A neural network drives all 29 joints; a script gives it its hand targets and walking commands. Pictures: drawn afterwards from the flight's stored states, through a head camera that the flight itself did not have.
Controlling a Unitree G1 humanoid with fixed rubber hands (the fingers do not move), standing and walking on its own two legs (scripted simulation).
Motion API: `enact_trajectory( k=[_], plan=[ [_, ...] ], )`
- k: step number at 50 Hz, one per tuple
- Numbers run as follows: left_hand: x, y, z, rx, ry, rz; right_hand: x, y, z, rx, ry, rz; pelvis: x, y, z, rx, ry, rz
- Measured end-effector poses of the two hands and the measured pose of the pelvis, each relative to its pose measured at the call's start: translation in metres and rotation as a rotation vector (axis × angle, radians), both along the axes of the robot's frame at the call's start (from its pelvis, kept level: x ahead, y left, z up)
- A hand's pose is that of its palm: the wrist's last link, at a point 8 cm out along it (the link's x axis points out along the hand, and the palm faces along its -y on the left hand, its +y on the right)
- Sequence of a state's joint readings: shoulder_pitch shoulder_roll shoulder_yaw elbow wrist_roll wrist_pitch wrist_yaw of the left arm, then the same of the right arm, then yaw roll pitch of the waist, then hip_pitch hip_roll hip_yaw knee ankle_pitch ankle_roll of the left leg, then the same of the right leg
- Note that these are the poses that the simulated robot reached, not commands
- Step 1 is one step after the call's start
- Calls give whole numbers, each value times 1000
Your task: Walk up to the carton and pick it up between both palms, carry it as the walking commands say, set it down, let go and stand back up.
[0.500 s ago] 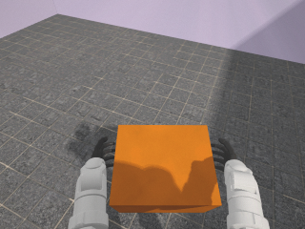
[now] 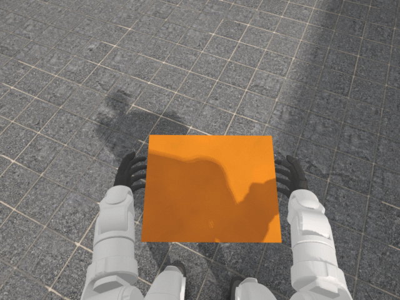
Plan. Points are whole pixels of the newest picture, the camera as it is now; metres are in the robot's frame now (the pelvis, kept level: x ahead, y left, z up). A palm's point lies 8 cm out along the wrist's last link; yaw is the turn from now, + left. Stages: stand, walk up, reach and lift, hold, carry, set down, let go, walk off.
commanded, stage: set down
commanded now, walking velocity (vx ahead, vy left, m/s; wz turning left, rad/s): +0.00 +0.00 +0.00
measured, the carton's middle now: (209, 191) +0.35 +0.03 -0.14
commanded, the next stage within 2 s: none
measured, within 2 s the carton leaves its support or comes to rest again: neither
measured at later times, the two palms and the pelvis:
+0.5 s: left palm (140, 187) +0.35 +0.20 -0.14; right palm (283, 192) +0.36 -0.15 -0.13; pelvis -0.04 +0.02 -0.08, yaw -1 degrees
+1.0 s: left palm (150, 185) +0.38 +0.20 -0.22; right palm (274, 191) +0.39 -0.15 -0.22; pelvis -0.05 +0.01 -0.16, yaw -1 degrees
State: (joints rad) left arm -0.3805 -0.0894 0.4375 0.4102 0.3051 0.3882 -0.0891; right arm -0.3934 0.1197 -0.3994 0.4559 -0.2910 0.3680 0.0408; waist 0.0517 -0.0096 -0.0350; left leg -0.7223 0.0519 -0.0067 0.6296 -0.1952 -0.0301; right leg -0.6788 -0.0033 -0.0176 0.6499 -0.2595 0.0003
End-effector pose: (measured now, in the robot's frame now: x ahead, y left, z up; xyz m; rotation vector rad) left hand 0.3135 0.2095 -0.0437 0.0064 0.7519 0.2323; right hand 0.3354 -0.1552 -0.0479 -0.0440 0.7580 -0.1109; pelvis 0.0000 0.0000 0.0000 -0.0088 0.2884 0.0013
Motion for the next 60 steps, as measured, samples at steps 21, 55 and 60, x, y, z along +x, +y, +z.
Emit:
enact_trajectory(
  k=[21,55,60],
  plan=[
    [30,-4,-81,13,-6,50,22,4,-70,-32,-17,-79,-32,16,-63,-4,305,-14],
    [71,-7,-194,40,-6,16,58,1,-190,-34,-20,-60,-51,7,-171,2,527,-17],
    [76,-6,-212,46,-9,12,63,2,-209,-35,-24,-57,-54,7,-187,2,547,-17]
  ],
)
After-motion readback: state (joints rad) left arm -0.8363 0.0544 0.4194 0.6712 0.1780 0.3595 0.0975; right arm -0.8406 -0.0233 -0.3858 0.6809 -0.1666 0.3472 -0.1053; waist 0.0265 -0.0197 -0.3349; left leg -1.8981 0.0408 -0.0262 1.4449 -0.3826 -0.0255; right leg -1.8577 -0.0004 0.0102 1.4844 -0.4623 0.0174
